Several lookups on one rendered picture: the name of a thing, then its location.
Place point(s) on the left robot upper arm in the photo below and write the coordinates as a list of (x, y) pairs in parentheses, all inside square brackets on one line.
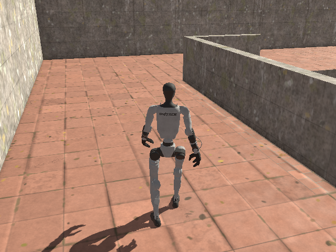
[(149, 118)]

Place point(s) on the right robot hand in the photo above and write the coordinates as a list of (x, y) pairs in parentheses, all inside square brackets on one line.
[(197, 160)]

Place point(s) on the right robot upper arm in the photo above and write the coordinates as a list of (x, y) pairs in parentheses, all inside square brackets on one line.
[(187, 120)]

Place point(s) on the left robot hand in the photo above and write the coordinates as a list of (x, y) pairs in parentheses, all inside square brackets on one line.
[(145, 144)]

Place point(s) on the robot left forearm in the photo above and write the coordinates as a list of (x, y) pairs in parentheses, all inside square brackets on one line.
[(144, 134)]

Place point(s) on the humanoid robot torso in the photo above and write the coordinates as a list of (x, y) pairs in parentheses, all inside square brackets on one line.
[(168, 122)]

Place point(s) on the robot right shin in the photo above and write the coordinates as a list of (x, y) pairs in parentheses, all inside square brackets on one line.
[(177, 185)]

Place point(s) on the robot right forearm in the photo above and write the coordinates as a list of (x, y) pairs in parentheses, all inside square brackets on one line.
[(193, 142)]

